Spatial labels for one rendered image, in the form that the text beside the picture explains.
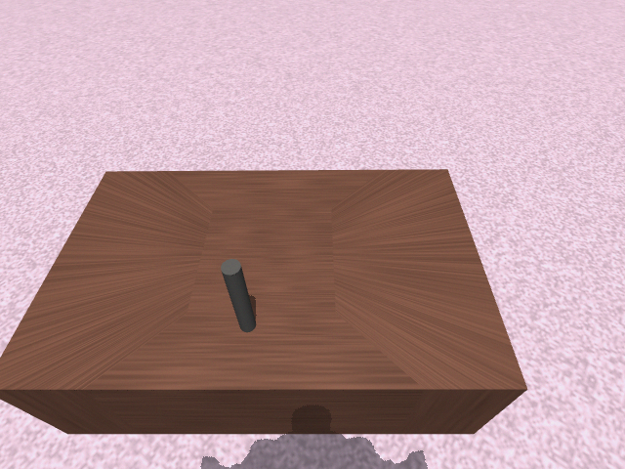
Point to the can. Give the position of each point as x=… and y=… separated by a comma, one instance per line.
x=238, y=293

